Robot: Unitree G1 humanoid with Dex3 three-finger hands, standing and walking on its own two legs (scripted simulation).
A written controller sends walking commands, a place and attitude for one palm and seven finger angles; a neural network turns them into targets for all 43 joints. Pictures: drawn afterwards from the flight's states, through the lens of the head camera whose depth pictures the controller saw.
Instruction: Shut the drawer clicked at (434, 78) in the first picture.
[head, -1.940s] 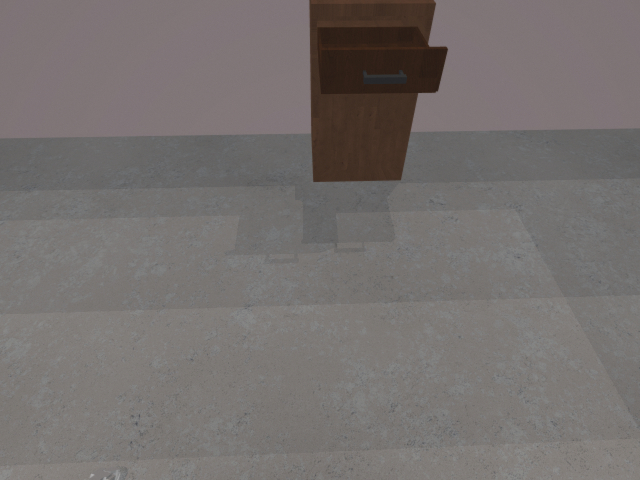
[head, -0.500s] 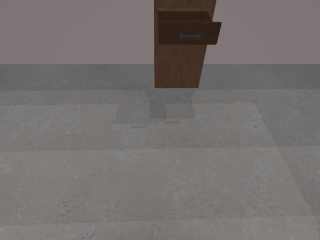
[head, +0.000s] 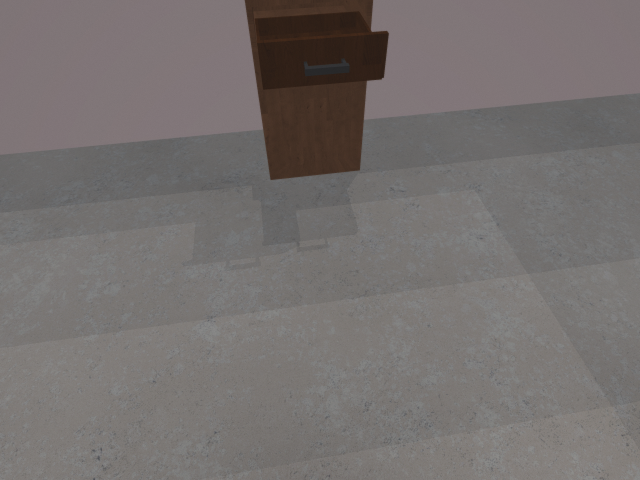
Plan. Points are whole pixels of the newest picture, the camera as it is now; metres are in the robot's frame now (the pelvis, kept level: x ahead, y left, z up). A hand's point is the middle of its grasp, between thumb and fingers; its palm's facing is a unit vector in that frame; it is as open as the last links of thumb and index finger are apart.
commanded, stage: walk to a spot facing it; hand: left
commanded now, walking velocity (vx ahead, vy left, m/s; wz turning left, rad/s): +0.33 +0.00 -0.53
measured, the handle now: (325, 66) +1.24 +0.10 -0.06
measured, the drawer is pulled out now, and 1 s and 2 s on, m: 0.30 0.30 0.30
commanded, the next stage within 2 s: turn to face it in 1.60 s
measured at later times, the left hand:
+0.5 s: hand (185, 414) +0.24 +0.25 -0.17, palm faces -0.18 -0.96 -0.20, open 7.4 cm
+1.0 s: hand (317, 255) +0.56 +0.06 -0.15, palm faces -0.45 -0.87 -0.19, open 7.3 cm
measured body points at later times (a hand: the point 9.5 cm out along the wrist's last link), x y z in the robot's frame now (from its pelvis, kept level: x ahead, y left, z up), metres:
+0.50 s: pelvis +0.20 +0.05 +0.01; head +0.22 +0.06 +0.45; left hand +0.25 +0.30 -0.16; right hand +0.26 -0.20 -0.12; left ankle +0.25 +0.14 -0.72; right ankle +0.09 -0.05 -0.62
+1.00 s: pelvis +0.39 -0.05 +0.01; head +0.41 -0.06 +0.46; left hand +0.59 +0.11 -0.13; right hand +0.25 -0.24 -0.15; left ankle +0.40 +0.09 -0.64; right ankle +0.38 -0.14 -0.72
